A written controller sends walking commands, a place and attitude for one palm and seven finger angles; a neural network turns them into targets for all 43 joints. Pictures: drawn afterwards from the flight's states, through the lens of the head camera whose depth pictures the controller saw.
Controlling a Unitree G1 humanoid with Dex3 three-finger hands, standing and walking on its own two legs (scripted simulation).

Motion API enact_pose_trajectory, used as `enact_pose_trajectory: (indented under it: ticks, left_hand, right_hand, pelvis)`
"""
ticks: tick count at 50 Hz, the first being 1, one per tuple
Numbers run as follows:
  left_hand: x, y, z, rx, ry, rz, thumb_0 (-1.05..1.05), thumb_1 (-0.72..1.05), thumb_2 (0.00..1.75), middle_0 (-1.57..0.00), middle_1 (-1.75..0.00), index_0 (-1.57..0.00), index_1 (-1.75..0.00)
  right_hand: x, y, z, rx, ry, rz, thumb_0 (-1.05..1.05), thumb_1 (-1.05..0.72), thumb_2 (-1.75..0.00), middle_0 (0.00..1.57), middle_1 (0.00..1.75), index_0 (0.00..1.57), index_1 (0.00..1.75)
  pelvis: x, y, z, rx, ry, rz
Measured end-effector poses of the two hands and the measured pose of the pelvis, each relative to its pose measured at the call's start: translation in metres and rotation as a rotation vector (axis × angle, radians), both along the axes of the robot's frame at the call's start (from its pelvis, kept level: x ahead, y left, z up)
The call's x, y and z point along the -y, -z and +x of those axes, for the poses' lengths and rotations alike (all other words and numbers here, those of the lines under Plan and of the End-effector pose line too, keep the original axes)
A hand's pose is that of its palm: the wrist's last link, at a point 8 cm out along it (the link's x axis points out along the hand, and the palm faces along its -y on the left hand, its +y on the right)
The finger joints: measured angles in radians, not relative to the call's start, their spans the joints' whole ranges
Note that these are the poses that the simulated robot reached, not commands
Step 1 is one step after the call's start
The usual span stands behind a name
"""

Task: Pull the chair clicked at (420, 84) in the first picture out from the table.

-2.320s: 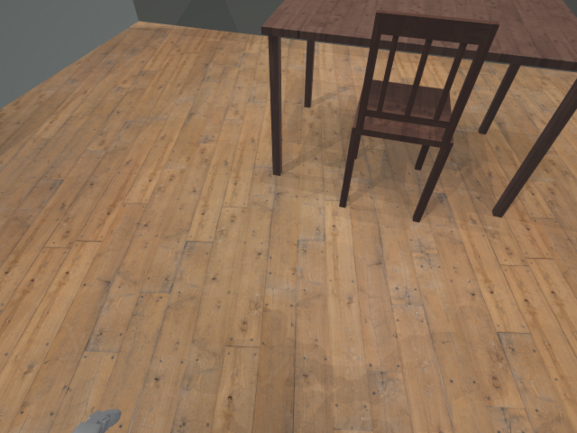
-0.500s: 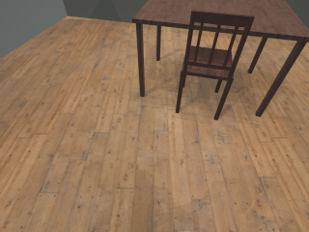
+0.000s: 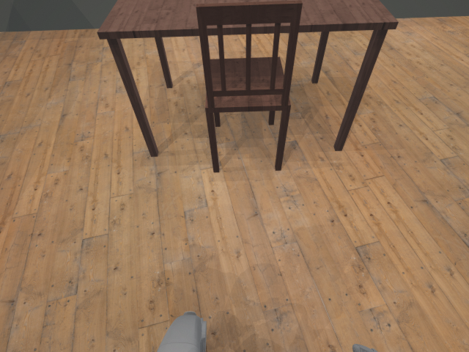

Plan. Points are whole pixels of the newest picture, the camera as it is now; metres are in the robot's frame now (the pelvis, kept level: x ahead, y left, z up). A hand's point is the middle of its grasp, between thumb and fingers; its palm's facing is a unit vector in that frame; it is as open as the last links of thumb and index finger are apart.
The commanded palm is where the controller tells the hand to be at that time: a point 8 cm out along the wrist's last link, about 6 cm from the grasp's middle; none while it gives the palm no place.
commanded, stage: walk to a spot facing it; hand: left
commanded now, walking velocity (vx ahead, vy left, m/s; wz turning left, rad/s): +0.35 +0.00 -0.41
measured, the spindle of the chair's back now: (248, 58) +1.13 +0.05 -0.10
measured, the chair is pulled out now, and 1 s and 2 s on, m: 0.00 0.00 0.00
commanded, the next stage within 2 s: none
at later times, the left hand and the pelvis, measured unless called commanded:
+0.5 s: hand (140, 253) +0.34 +0.27 -0.17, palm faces -0.20 -0.96 -0.18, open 7.4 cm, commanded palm none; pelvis +0.23 +0.09 +0.00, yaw -17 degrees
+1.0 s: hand (204, 191) +0.54 +0.14 -0.18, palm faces -0.52 -0.83 -0.21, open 7.4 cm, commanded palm none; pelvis +0.37 +0.04 -0.02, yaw -33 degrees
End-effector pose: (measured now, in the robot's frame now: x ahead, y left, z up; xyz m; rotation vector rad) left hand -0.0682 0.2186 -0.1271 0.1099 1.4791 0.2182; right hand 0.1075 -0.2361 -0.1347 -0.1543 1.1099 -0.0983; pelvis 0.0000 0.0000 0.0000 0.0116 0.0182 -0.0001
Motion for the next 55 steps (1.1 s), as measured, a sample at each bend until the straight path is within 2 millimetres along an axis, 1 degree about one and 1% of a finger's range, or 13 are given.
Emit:
enact_pose_trajectory:
  ticks: [5, 10, 13, 16, 22, 26, 31, 38, 43, 45, 48, 52, 55]
  left_hand:
    - [-0.018, 0.006, 0.042, -0.013, 0.008, 0.004, 0.00, 0.91, 0.90, -0.20, -0.30, -0.20, -0.30]
    - [-0.050, 0.025, 0.094, -0.057, 0.035, -0.006, 0.00, 0.91, 0.90, -0.20, -0.30, -0.20, -0.30]
    - [-0.074, 0.041, 0.141, -0.069, 0.073, -0.018, 0.00, 0.91, 0.90, -0.20, -0.30, -0.20, -0.30]
    - [-0.094, 0.041, 0.208, -0.011, 0.151, -0.021, 0.00, 0.91, 0.90, -0.20, -0.30, -0.20, -0.30]
    - [-0.108, 0.024, 0.356, 0.192, 0.279, -0.029, 0.00, 0.91, 0.90, -0.19, -0.30, -0.19, -0.30]
    - [-0.098, 0.017, 0.433, 0.266, 0.356, -0.044, 0.00, 0.91, 0.90, -0.19, -0.30, -0.19, -0.30]
    - [-0.067, 0.016, 0.503, 0.286, 0.453, -0.080, 0.00, 0.92, 0.90, -0.19, -0.30, -0.19, -0.30]
    - [0.000, 0.027, 0.577, 0.275, 0.597, -0.135, 0.00, 0.91, 0.90, -0.19, -0.30, -0.19, -0.30]
    - [0.041, 0.038, 0.618, 0.332, 0.661, -0.144, 0.00, 0.91, 0.90, -0.20, -0.30, -0.19, -0.30]
    - [0.044, 0.036, 0.625, 0.337, 0.660, -0.129, 0.00, 0.91, 0.90, -0.20, -0.30, -0.20, -0.30]
    - [0.037, 0.029, 0.629, 0.300, 0.671, -0.091, 0.00, 0.91, 0.90, -0.20, -0.30, -0.20, -0.30]
    - [0.022, 0.020, 0.636, 0.238, 0.712, -0.039, 0.00, 0.91, 0.90, -0.20, -0.30, -0.20, -0.30]
    - [0.010, 0.015, 0.648, 0.222, 0.728, -0.021, 0.00, 0.91, 0.90, -0.20, -0.30, -0.20, -0.30]
  right_hand:
    - [-0.024, -0.002, 0.071, 0.062, -0.013, 0.010, 0.01, -0.91, -0.90, 0.20, 0.30, 0.19, 0.30]
    - [-0.055, -0.001, 0.144, 0.131, -0.014, -0.005, 0.01, -0.91, -0.90, 0.20, 0.30, 0.20, 0.30]
    - [-0.066, -0.003, 0.164, 0.166, 0.025, -0.038, 0.00, -0.91, -0.90, 0.20, 0.30, 0.20, 0.30]
    - [-0.068, -0.011, 0.152, 0.128, 0.108, -0.061, 0.00, -0.91, -0.90, 0.20, 0.30, 0.20, 0.30]
    - [-0.076, -0.017, 0.093, -0.071, 0.288, -0.101, 0.00, -0.92, -0.90, 0.20, 0.30, 0.20, 0.30]
    - [-0.089, -0.016, 0.056, -0.201, 0.396, -0.096, 0.00, -0.92, -0.90, 0.20, 0.30, 0.20, 0.30]
    - [-0.118, -0.013, 0.029, -0.341, 0.500, -0.046, 0.00, -0.92, -0.90, 0.20, 0.30, 0.19, 0.30]
    - [-0.152, -0.001, 0.027, -0.472, 0.621, 0.062, 0.00, -0.91, -0.90, 0.20, 0.30, 0.20, 0.30]
    - [-0.143, 0.021, 0.051, -0.493, 0.682, 0.131, 0.01, -0.91, -0.90, 0.20, 0.30, 0.20, 0.30]
    - [-0.127, 0.027, 0.073, -0.453, 0.688, 0.119, 0.01, -0.91, -0.90, 0.20, 0.30, 0.20, 0.30]
    - [-0.092, 0.027, 0.123, -0.319, 0.690, 0.075, 0.01, -0.91, -0.90, 0.20, 0.30, 0.20, 0.30]
    - [-0.049, 0.015, 0.192, -0.106, 0.689, 0.006, 0.01, -0.91, -0.90, 0.20, 0.30, 0.20, 0.30]
    - [-0.030, 0.003, 0.231, 0.003, 0.678, -0.034, 0.00, -0.91, -0.90, 0.20, 0.30, 0.20, 0.30]
  pelvis:
    - [-0.018, 0.006, 0.046, -0.007, 0.038, -0.017]
    - [-0.044, 0.021, 0.103, -0.014, 0.089, -0.030]
    - [-0.058, 0.028, 0.135, 0.001, 0.136, -0.030]
    - [-0.069, 0.020, 0.160, 0.025, 0.192, -0.035]
    - [-0.084, 0.002, 0.207, 0.033, 0.256, -0.053]
    - [-0.088, 0.000, 0.237, 0.030, 0.301, -0.050]
    - [-0.086, 0.001, 0.271, 0.025, 0.349, -0.055]
    - [-0.068, 0.012, 0.313, 0.009, 0.426, -0.049]
    - [-0.042, 0.029, 0.344, 0.005, 0.481, -0.027]
    - [-0.038, 0.029, 0.351, 0.018, 0.506, -0.036]
    - [-0.036, 0.022, 0.362, 0.027, 0.548, -0.043]
    - [-0.039, 0.013, 0.376, 0.013, 0.598, -0.030]
    - [-0.045, 0.011, 0.388, 0.003, 0.636, -0.020]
